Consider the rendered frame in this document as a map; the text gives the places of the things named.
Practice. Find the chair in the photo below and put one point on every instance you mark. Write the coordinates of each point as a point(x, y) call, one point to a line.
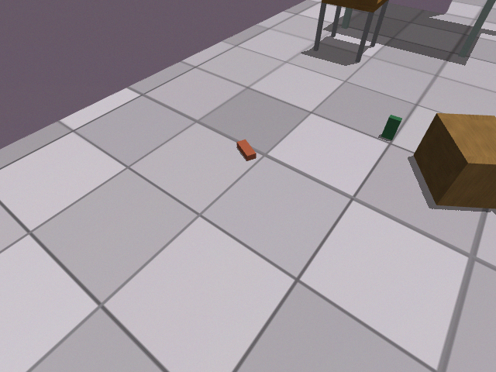
point(364, 5)

